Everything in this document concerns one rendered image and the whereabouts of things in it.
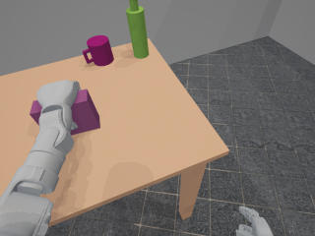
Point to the left robot forearm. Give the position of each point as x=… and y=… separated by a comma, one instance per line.
x=39, y=173

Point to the robot right hand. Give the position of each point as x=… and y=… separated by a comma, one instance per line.
x=260, y=227

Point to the sponge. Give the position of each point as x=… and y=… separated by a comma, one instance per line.
x=84, y=113

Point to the robot left hand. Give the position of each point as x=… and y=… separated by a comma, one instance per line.
x=62, y=91

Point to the left robot upper arm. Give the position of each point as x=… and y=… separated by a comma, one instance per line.
x=25, y=215

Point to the table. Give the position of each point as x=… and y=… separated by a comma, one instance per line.
x=151, y=130

